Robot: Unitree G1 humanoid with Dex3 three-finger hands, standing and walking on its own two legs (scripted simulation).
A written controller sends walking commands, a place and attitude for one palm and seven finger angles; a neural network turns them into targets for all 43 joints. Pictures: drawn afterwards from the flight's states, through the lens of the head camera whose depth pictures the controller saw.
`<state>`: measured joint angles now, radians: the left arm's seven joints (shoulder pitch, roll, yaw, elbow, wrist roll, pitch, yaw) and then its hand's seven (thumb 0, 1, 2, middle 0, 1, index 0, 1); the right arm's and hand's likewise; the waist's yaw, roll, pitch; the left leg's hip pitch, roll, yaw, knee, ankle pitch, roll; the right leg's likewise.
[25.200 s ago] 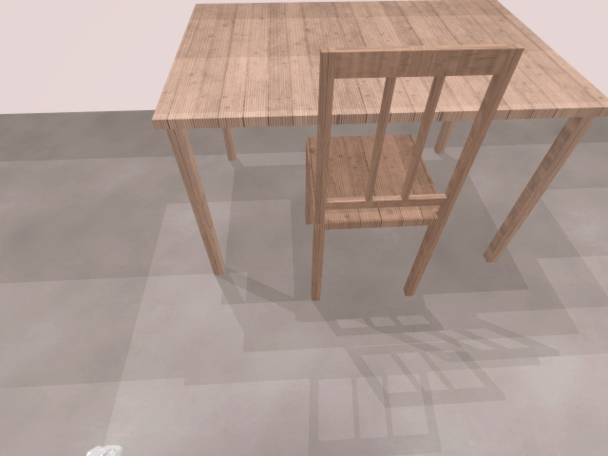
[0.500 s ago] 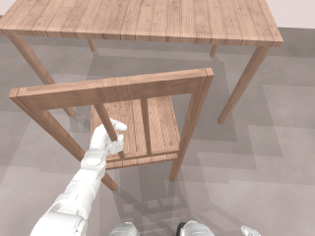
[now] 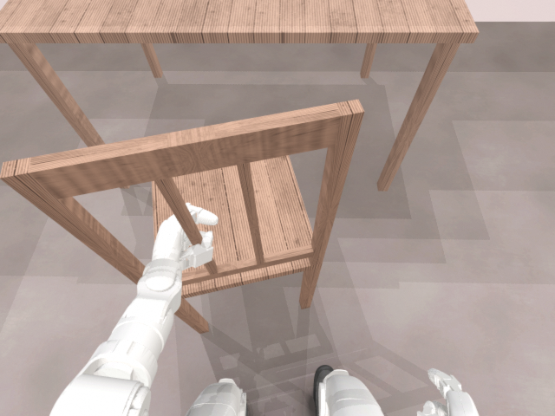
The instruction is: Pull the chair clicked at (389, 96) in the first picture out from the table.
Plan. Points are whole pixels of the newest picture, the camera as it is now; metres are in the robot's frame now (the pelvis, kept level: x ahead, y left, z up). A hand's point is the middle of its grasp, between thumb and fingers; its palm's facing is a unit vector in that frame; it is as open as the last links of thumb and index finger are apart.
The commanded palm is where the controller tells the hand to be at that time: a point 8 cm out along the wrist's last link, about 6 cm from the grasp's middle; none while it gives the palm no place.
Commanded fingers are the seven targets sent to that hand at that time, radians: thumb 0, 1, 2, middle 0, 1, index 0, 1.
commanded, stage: step backward, pulling the chair out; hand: left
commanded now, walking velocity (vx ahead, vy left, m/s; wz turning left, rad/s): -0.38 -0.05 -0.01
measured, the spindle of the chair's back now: (194, 234) +0.38 +0.15 -0.05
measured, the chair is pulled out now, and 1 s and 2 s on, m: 0.41 0.63 0.63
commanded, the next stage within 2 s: stop walking, hand still on the chair in 0.42 s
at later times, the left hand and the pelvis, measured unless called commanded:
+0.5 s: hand (195, 316) +0.25 +0.13 -0.05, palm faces -0.02 -0.98 -0.20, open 5.1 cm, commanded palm +0.24 +0.18 -0.05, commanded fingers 0.00 0.90 0.90 -0.50 -1.45 -0.50 -1.45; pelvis -0.11 +0.01 +0.00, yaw -1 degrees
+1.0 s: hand (181, 402) +0.14 +0.13 -0.05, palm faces -0.02 -0.98 -0.21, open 5.1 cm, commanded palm +0.13 +0.18 -0.03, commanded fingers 0.00 0.90 0.90 -0.50 -1.45 -0.50 -1.45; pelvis -0.13 +0.01 +0.01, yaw -4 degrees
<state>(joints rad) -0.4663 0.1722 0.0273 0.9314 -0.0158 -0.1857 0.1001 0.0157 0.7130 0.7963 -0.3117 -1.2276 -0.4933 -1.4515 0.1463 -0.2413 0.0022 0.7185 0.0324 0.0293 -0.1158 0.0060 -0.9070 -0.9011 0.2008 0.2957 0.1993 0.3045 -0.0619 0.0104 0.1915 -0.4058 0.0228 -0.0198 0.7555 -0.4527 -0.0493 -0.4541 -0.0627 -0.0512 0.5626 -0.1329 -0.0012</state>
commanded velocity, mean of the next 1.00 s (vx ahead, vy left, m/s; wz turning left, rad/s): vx -0.09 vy -0.02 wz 0.00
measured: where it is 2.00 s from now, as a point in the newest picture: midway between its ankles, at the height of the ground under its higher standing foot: outside the picture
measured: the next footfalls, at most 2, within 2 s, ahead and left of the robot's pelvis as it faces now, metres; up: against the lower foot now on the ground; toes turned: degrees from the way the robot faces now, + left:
left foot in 0.06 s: -0.04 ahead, +0.15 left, +0.00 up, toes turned -1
right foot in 0.26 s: -0.04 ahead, -0.14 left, +0.00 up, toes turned -5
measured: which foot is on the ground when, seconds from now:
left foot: up 0.00-0.04, down 0.06-1.00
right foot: down 0.00-0.08, up 0.10-0.24, down 0.26-1.00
